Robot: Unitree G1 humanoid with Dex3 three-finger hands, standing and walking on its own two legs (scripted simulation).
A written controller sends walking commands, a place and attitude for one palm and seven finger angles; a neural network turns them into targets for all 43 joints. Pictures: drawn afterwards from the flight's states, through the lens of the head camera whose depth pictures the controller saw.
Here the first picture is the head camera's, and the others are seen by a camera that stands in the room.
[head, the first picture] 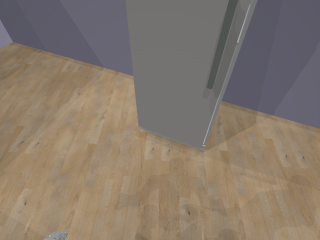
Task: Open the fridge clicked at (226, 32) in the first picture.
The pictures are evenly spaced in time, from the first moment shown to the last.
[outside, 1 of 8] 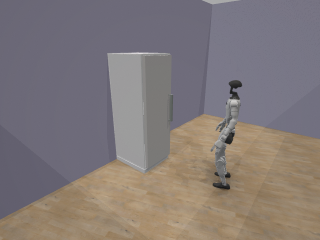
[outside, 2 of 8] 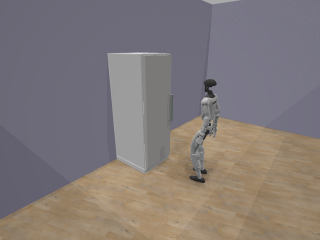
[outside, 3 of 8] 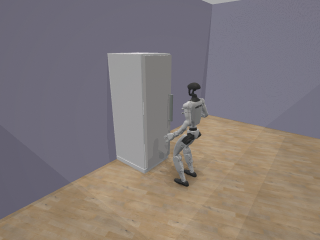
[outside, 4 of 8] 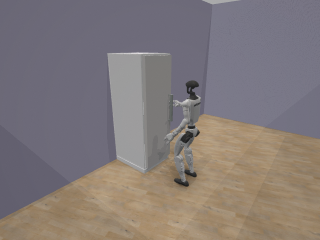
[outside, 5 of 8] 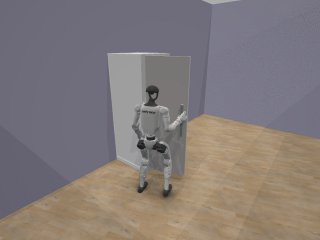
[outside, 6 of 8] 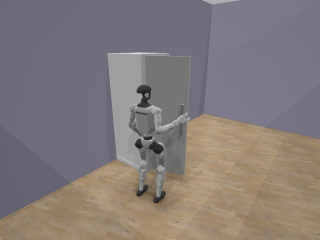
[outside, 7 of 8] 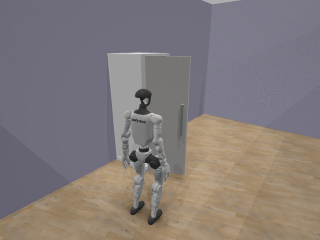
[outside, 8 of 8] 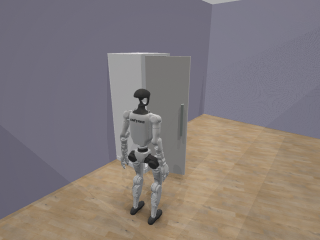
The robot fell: no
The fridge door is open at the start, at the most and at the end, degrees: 0 72 68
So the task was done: yes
